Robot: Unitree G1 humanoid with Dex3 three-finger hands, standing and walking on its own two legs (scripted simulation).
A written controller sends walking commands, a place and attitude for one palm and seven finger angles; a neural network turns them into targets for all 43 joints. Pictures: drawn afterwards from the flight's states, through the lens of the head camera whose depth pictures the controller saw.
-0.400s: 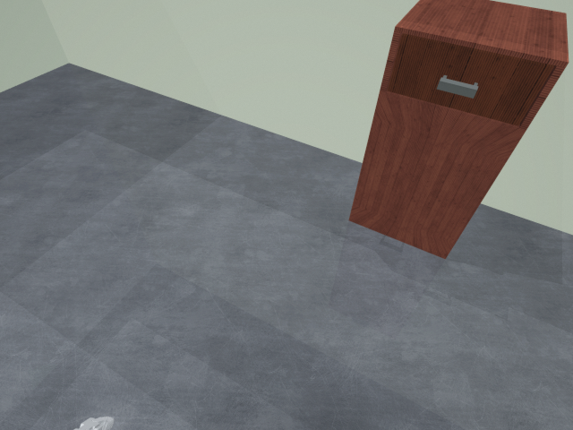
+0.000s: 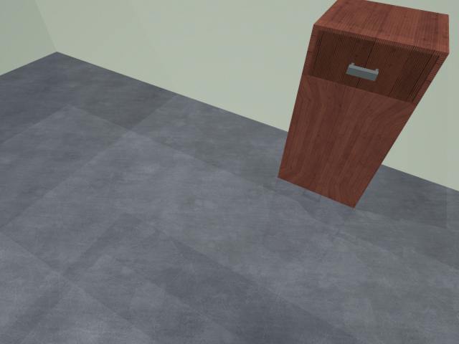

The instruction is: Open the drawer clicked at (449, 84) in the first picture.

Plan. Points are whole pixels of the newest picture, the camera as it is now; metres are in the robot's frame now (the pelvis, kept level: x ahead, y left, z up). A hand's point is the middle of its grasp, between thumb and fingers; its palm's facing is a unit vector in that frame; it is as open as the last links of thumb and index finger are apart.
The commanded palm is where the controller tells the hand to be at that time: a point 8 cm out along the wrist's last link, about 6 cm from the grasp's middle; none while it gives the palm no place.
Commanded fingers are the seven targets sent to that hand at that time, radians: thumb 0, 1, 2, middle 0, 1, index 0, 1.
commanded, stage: stand and wait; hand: left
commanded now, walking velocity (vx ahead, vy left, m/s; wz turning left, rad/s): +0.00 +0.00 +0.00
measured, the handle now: (363, 70) +1.06 -0.44 -0.01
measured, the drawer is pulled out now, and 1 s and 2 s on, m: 0.00 0.00 0.00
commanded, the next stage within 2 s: look at it before walking up in 0.42 s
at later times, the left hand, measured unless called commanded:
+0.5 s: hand out of the picture +0.07 +0.24 -0.15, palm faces -0.04 -0.94 -0.33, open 7.4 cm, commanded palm none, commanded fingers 0.00 0.90 0.90 -0.20 -0.30 -0.20 -0.30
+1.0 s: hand out of the picture +0.07 +0.24 -0.16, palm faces -0.04 -0.94 -0.33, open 7.4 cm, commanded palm none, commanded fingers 0.00 0.90 0.90 -0.20 -0.30 -0.20 -0.30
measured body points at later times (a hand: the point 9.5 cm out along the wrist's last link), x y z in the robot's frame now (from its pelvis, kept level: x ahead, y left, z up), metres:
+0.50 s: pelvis -0.01 -0.01 +0.00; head -0.01 +0.00 +0.45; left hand +0.07 +0.29 -0.13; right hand +0.06 -0.30 -0.13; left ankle +0.00 +0.11 -0.74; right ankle +0.00 -0.13 -0.74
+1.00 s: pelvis +0.00 -0.01 +0.00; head +0.01 +0.00 +0.45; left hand +0.07 +0.29 -0.13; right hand +0.08 -0.30 -0.13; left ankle +0.00 +0.11 -0.74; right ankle +0.00 -0.13 -0.74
